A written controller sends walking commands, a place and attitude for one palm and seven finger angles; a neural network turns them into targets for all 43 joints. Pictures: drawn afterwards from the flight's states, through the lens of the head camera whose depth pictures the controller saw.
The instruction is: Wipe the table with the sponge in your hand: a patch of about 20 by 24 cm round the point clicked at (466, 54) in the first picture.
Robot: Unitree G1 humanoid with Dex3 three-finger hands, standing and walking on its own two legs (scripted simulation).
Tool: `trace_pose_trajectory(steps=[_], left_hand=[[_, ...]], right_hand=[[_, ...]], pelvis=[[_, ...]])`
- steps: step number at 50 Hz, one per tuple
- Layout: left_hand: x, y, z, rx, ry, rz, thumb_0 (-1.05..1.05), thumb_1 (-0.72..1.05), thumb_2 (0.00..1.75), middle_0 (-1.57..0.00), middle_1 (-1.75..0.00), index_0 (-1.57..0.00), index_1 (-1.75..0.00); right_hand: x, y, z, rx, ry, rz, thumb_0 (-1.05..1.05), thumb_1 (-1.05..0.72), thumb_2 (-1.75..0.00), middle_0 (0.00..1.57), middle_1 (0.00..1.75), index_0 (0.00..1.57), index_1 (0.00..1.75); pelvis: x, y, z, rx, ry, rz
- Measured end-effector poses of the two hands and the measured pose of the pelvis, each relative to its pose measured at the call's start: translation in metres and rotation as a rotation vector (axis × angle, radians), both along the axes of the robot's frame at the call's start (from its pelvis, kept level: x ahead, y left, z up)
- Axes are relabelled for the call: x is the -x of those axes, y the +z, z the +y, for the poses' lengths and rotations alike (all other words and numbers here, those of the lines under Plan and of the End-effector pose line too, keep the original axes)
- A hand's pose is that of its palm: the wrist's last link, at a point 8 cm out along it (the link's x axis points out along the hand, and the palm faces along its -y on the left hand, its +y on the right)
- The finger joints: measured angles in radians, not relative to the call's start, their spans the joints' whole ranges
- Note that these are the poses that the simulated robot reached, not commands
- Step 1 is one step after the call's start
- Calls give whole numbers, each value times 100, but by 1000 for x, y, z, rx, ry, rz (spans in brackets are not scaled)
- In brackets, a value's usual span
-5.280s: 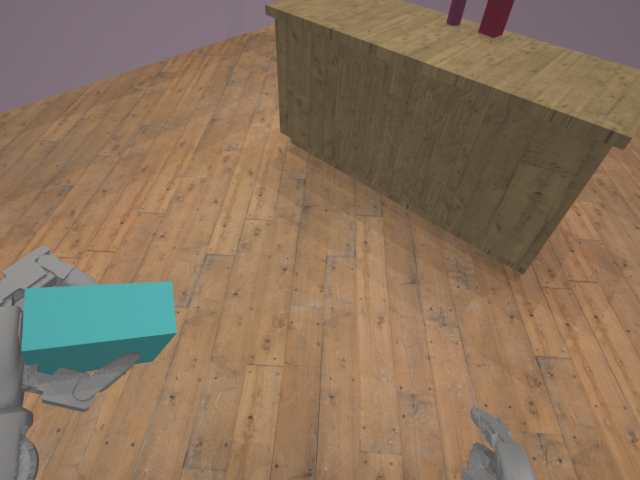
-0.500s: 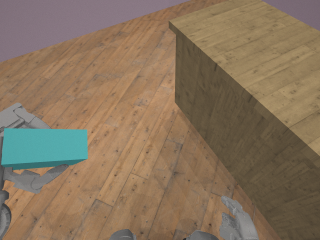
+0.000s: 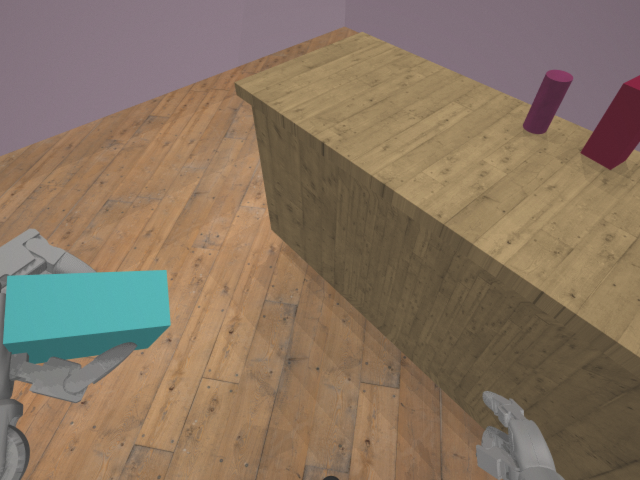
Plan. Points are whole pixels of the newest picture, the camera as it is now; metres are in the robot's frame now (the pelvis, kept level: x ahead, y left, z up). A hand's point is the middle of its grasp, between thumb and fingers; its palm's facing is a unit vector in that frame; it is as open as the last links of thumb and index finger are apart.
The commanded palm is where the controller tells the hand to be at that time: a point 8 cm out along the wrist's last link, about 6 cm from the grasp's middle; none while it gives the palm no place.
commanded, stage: turn to face it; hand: left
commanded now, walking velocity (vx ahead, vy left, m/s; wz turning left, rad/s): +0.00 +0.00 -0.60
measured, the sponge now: (112, 317) +0.22 +0.21 +0.16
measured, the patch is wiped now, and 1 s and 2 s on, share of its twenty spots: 0.00 0.00 0.00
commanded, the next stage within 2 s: take the last steps up to it in 1.82 s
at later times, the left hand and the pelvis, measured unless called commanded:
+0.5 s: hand (288, 331) +0.22 +0.05 +0.16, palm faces +0.01 -0.83 -0.55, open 9.4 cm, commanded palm +0.16 +0.14 +0.18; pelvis -0.08 -0.08 -0.01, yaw -18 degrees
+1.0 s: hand (389, 403) +0.17 -0.03 +0.16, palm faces -0.13 -0.89 -0.44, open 9.5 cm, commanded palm +0.15 +0.03 +0.18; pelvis -0.15 -0.10 -0.02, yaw -36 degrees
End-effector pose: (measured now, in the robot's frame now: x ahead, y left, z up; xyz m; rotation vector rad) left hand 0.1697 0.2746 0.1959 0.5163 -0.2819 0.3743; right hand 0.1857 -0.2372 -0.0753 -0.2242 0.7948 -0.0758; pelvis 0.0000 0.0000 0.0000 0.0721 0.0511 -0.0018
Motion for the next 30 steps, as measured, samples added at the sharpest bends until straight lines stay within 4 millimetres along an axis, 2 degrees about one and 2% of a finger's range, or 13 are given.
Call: trace_pose_trajectory(steps=[5, 9, 11, 14, 18, 21, 25, 30], left_hand=[[3, -7, -6, -25, -82, -13, -1, -44, 101, -82, -135, -82, -135], [5, -5, -17, -63, -109, 15, -1, -44, 101, -82, -135, -82, -135], [5, -7, -27, -48, -113, 39, -1, -44, 101, -82, -135, -82, -135], [-2, -11, -54, -44, -145, 64, -1, -44, 101, -82, -135, -82, -134], [-20, -18, -105, -90, -237, 42, -1, -44, 101, -82, -135, -82, -134], [-32, -19, -141, -86, -325, 35, -1, -44, 101, -82, -135, -82, -134], [-32, -8, -173, -138, -453, 60, -1, -44, 100, -82, -135, -82, -134], [-18, 15, -190, -228, -557, 30, -1, -44, 100, -82, -135, -82, -134]], right_hand=[[40, -3, 5, -17, -27, -6, 1, -91, -90, 20, 30, 20, 30], [76, -11, 6, -80, -86, 4, 1, -91, -90, 20, 30, 20, 30], [94, -17, 3, -112, -119, 25, 1, -91, -90, 20, 30, 21, 30], [119, -29, -8, -143, -160, 53, 1, -91, -90, 20, 30, 21, 30], [149, -51, -39, -154, -202, 70, 1, -91, -90, 20, 30, 21, 30], [171, -56, -71, -117, -258, 114, 1, -91, -90, 20, 30, 21, 30], [196, -40, -111, -58, -376, 107, 1, -91, -90, 20, 30, 21, 30], [221, -17, -143, 8, -467, 69, 1, -91, -90, 19, 30, 20, 30]], pelvis=[[29, -6, -2, 19, -44, -14], [39, -4, -10, 42, -100, -36], [41, -3, -15, 66, -136, -35], [46, -4, -29, 85, -194, -32], [58, -18, -57, 102, -234, -41], [73, -17, -68, 86, -250, -44], [84, -9, -76, 55, -321, -27], [92, -5, -80, 48, -381, -14]])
